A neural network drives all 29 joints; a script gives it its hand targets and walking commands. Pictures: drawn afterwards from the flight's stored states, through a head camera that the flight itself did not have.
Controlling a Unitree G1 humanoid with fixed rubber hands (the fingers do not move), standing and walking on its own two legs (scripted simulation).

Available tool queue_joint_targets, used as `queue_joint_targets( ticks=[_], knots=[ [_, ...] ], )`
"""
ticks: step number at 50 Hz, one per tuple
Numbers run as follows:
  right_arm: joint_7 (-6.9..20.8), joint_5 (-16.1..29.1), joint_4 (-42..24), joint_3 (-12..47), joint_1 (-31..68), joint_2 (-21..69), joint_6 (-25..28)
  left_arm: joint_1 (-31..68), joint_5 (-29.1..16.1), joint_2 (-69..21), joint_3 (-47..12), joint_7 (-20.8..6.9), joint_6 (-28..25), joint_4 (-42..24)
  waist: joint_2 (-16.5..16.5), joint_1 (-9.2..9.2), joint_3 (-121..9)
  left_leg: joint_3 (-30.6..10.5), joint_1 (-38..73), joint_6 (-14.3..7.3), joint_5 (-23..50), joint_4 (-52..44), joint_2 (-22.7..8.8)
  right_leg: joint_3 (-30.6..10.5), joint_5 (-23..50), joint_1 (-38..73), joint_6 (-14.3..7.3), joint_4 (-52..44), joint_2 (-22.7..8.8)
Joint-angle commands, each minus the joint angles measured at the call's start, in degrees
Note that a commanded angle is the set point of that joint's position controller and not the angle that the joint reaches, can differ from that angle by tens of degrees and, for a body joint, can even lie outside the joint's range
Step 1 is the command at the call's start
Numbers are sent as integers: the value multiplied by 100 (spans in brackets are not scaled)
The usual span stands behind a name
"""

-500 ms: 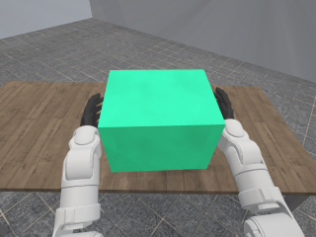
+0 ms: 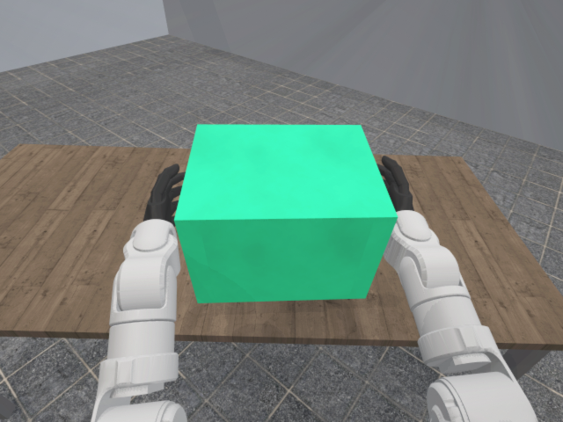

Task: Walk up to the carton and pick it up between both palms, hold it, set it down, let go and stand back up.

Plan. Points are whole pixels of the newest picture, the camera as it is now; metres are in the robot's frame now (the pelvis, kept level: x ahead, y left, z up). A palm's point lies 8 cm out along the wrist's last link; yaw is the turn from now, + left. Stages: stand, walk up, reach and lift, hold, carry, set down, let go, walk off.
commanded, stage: hold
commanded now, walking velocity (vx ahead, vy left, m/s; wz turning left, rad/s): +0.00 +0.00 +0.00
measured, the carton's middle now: (281, 211) +0.37 +0.00 +0.16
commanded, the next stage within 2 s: none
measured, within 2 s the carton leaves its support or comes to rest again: neither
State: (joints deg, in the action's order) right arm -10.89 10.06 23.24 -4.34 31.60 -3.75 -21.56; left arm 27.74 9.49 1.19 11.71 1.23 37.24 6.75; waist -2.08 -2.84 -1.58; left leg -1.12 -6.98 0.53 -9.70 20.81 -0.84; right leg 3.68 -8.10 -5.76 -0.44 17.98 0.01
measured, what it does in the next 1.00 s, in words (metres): stands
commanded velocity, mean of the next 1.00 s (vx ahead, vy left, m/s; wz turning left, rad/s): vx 0.00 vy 0.00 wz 0.00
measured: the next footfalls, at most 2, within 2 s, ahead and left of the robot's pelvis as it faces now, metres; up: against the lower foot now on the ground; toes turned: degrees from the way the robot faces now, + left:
none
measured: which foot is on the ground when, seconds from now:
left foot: down 0.00-1.00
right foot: down 0.00-1.00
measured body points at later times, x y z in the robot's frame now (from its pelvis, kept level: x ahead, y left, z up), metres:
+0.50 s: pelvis +0.01 +0.00 +0.00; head -0.02 +0.03 +0.45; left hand +0.37 +0.18 +0.16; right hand +0.38 -0.15 +0.16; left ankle +0.02 +0.12 -0.75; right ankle +0.02 -0.11 -0.75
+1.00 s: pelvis +0.01 +0.00 +0.00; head -0.02 +0.02 +0.45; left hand +0.37 +0.17 +0.16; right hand +0.38 -0.16 +0.16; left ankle +0.02 +0.12 -0.75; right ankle +0.02 -0.11 -0.75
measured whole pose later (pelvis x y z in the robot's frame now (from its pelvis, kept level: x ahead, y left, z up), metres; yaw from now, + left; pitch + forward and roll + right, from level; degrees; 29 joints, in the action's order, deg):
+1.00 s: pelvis +0.01 +0.00 +0.00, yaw +0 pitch -5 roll -1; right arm -11.6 12.4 21.9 -2.1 32.0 -5.2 -21.4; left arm 27.3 10.8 0.7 12.2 0.8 38.7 3.0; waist -1.7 -2.6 0.3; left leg -1.4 -5.7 0.4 -10.2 20.6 -0.8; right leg 3.9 -8.0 -3.7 -0.2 16.5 0.0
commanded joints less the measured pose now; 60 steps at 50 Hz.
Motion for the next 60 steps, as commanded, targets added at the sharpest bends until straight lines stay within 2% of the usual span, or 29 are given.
queue_joint_targets(
  ticks=[1, 3, 4, 5, 6, 9, 11, 16, 20, 29, 38, 47, 60],
  knots=[
    [911, 563, -2295, 2820, 5130, 3602, 571, 4905, -1101, -3412, -3251, -735, -623, -1553, 374, -24, -3253, 37, 746, 97, 1385, -187, 283, -92, 1055, 854, 194, -83, 293],
    [859, 641, -2302, 2856, 5106, 3546, 568, 4702, -1094, -3431, -3229, -700, -640, -1427, 449, -9, -3201, -8, 728, 122, 1643, -87, 325, -105, 1432, 1006, 223, -27, 289],
    [854, 610, -1597, 2790, 5371, 3383, 415, 4999, -729, -3009, -2601, -750, -502, -955, 328, 337, -2431, 7, 443, -41, 956, -335, 401, -198, 664, 919, 236, -236, 169],
    [877, 561, -1497, 2679, 5344, 3504, 421, 4895, -736, -3122, -2601, -794, -421, -806, 206, 227, -2314, 68, 281, -119, 581, -495, 350, -184, 401, 826, 263, -227, 158],
    [890, 561, -1576, 2648, 5408, 3548, 462, 4905, -784, -3144, -2635, -822, -412, -917, 230, 278, -2450, 78, 246, -137, 552, -517, 335, -186, 344, 918, 245, -220, 155],
    [836, 690, -1959, 2740, 5570, 3645, 550, 5114, -984, -3293, -2919, -804, -483, -1229, 297, 149, -3151, 72, 628, -27, 1301, -227, 365, -177, 1076, 1166, 259, -119, 232],
    [769, 729, -1988, 2772, 5464, 3600, 531, 5126, -1012, -3306, -2939, -798, -527, -1264, 300, 54, -3240, 50, 767, 33, 1552, -140, 394, -163, 1382, 1200, 287, -100, 255],
    [718, 603, -1693, 2584, 5066, 3401, 484, 4861, -859, -3244, -2792, -904, -502, -1135, 278, -118, -2852, 29, 761, 102, 1467, -233, 394, -120, 1332, 1231, 292, -157, 252],
    [700, 671, -1897, 2649, 4972, 3332, 516, 4793, -868, -3261, -2914, -924, -514, -1365, 387, -188, -2891, -21, 953, 223, 1941, -108, 391, -57, 1626, 1282, 276, -123, 304],
    [746, 833, -2354, 2861, 4830, 3165, 512, 4548, -895, -3261, -3177, -818, -463, -1785, 525, -86, -2775, -73, 1105, 306, 2292, -15, 338, -3, 1567, 1043, 203, -133, 371],
    [776, 850, -2512, 2920, 4859, 3143, 465, 4445, -927, -3228, -3196, -777, -374, -1850, 411, 23, -2835, -16, 989, 212, 1994, -82, 326, -75, 1436, 1030, 193, -159, 346],
    [738, 751, -2325, 2830, 4868, 3215, 433, 4494, -882, -3169, -3025, -868, -359, -1666, 302, -24, -2817, 26, 840, 142, 1713, -171, 365, -116, 1487, 1212, 241, -159, 288],
    [729, 695, -2178, 2779, 4952, 3294, 484, 4646, -855, -3188, -2976, -907, -429, -1533, 368, -58, -2752, 10, 829, 154, 1672, -181, 379, -72, 1429, 1197, 247, -147, 282]
  ],
)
